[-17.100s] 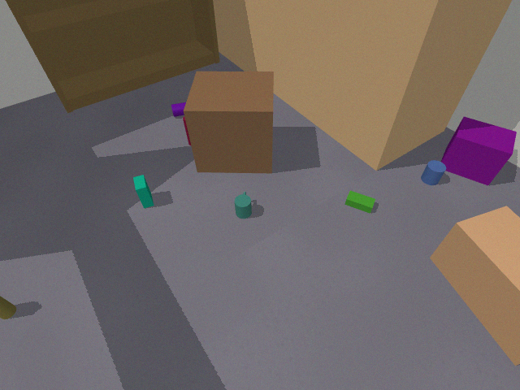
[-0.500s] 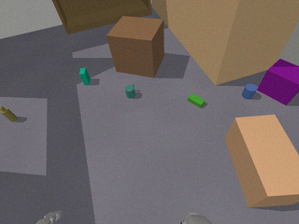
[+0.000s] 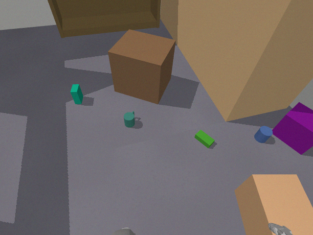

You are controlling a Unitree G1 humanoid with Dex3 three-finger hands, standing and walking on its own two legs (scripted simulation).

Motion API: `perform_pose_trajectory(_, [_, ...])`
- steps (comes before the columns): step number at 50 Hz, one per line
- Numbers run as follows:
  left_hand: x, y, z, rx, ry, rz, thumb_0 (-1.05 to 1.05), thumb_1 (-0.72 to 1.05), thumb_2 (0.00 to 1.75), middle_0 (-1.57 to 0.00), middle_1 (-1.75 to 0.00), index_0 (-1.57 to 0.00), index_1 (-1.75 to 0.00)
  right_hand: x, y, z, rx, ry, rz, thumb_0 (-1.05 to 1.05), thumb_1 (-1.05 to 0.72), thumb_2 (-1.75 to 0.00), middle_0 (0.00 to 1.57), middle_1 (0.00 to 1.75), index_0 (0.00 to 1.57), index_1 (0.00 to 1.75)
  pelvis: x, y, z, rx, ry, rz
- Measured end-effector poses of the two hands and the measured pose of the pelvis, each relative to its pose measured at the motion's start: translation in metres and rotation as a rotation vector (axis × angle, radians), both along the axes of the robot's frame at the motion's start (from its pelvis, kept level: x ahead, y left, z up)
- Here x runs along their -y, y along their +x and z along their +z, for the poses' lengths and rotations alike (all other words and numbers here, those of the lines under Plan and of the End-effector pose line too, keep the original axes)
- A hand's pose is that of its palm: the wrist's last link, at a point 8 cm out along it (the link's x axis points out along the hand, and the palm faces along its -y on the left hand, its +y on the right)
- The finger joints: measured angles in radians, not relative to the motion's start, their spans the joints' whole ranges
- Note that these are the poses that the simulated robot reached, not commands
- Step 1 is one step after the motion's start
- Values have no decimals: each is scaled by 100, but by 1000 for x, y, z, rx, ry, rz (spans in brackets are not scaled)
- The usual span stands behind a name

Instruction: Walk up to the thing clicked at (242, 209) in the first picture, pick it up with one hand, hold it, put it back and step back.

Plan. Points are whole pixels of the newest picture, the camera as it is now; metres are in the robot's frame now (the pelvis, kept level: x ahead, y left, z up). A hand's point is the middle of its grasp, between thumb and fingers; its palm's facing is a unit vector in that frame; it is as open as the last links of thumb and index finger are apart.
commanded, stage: walk up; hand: left
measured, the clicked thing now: (130, 118) +0.99 +0.21 -0.71
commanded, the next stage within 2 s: none
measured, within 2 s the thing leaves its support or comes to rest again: neither
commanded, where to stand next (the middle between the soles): +0.59 -0.03 m, yaw +1 degrees
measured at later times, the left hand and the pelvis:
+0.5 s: hand (95, 175) +0.30 +0.20 -0.10, palm faces +0.00 -0.91 -0.41, open 7.4 cm; pelvis +0.21 -0.06 +0.01, yaw +0 degrees
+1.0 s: hand (87, 155) +0.38 +0.26 -0.15, palm faces +0.03 -0.94 -0.35, open 7.4 cm; pelvis +0.38 -0.01 +0.01, yaw +4 degrees
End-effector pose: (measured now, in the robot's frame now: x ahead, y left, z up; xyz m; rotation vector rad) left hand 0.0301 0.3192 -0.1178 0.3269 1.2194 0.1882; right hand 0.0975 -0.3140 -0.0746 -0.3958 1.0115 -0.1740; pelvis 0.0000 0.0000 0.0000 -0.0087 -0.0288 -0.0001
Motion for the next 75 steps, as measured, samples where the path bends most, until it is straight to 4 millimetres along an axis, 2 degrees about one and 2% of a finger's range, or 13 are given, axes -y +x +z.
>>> perform_pose_trajectory(5, [4,68,15,47,-23,-43,1,91,90,-20,-30,-20,-30,-7,12,12,-32,16,-60,1,-90,-90,21,30,21,30,0,44,17,13,6,-4])
perform_pose_trajectory(10, [11,126,29,84,-19,-69,1,91,90,-20,-30,-20,-30,1,24,7,-98,28,-84,1,-90,-90,21,30,21,30,8,85,21,20,22,-10])
perform_pose_trajectory(15, [27,184,37,95,12,-97,1,91,90,-20,-30,-20,-30,24,49,-11,-133,53,-107,1,-90,-90,21,30,21,30,25,129,14,19,44,-16])
perform_pose_trajectory(20, [53,237,40,148,60,-89,1,91,90,-20,-30,-20,-30,55,94,-43,-156,72,-113,1,-90,-90,21,30,21,30,51,175,-2,24,17,-7])
perform_pose_trajectory(26, [75,255,61,181,67,-31,1,90,90,-20,-30,-21,-30,63,166,-36,-139,102,-49,1,-90,-90,20,29,20,30,66,214,15,29,47,1])
perform_pose_trajectory(33, [74,256,64,102,75,13,1,90,90,-20,-30,-21,-30,68,231,-19,-103,93,-20,1,-90,-90,20,29,20,30,68,256,24,26,19,12])
perform_pose_trajectory(41, [48,278,44,55,56,73,1,90,90,-20,-30,-21,-30,51,295,-11,-153,46,38,1,-90,-90,20,29,20,30,51,311,18,17,-17,54])
perform_pose_trajectory(48, [16,326,9,3,18,87,1,90,90,-20,-30,-20,-30,13,371,-5,-52,2,74,1,-90,-90,20,29,21,30,18,364,2,19,5,62])
perform_pose_trajectory(53, [11,376,14,24,-8,49,1,90,90,-20,-30,-20,-30,-3,394,9,-15,13,41,1,-90,-90,21,30,21,30,9,393,13,25,-3,66])
perform_pose_trajectory(58, [9,418,22,53,-8,32,1,91,90,-20,-30,-20,-30,-2,404,10,-45,15,27,1,-90,-90,21,30,21,30,10,420,18,26,17,60])
perform_pose_trajectory(63, [16,452,31,33,20,3,1,91,90,-20,-30,-20,-30,13,417,-3,-84,29,-2,1,-90,-90,21,30,21,30,18,450,16,16,27,45])
perform_pose_trajectory(68, [30,486,33,54,89,2,1,90,90,-20,-30,-20,-30,34,440,-34,-136,51,-26,1,-90,-90,21,30,21,30,36,479,2,13,14,42])
perform_pose_trajectory(75, [49,508,48,77,88,8,1,90,90,-20,-30,-21,-30,29,479,-40,-155,86,-4,1,-90,-90,20,29,20,30,40,498,11,12,37,40])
